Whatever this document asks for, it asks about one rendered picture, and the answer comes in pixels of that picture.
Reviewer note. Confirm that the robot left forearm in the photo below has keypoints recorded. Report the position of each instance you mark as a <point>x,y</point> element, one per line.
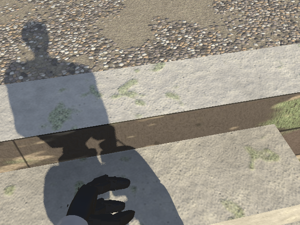
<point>72,220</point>

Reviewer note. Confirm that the left robot hand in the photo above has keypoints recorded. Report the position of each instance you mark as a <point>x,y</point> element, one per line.
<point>86,204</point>

